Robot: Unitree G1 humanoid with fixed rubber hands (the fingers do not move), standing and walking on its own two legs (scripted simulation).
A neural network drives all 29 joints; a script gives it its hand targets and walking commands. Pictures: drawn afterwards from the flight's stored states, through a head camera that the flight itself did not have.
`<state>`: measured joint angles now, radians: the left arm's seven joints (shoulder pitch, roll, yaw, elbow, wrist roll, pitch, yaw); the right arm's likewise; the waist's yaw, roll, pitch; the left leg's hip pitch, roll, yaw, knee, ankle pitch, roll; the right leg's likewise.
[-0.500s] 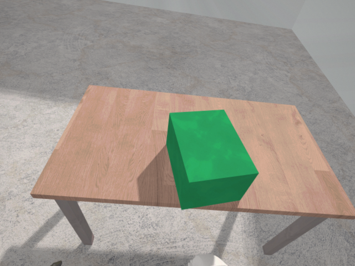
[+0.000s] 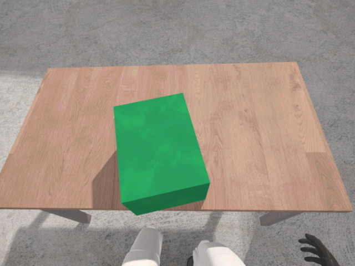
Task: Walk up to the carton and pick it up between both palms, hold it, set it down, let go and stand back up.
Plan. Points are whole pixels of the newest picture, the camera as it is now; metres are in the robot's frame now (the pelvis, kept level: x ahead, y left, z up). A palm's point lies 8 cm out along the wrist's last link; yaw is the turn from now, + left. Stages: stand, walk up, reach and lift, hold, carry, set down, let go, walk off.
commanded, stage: walk up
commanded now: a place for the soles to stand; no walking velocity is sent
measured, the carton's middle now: (160, 153) +0.39 +0.07 -0.09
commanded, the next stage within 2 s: none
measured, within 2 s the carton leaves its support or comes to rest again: neither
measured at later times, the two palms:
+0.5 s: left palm out of the picture -0.01 +0.27 -0.09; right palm (326, 258) +0.13 -0.34 -0.18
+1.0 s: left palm out of the picture +0.02 +0.42 -0.12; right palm out of the picture -0.03 -0.20 -0.10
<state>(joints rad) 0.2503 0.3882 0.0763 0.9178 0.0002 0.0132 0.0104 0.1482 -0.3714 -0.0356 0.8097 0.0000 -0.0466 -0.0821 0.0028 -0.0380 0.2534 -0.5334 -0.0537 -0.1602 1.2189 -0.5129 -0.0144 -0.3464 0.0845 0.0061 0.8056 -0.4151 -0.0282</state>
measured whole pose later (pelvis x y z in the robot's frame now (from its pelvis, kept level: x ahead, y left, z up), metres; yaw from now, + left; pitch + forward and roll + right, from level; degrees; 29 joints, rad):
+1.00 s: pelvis -0.07 +0.11 -0.01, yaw -1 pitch -5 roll -1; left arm 0.15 0.37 0.05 0.91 0.00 0.00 0.08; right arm 0.28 -0.35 -0.09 0.82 0.00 0.04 0.02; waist 0.00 -0.01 0.20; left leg -0.35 -0.06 -0.03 0.85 -0.42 0.00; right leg -0.45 0.03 0.21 1.22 -0.44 0.00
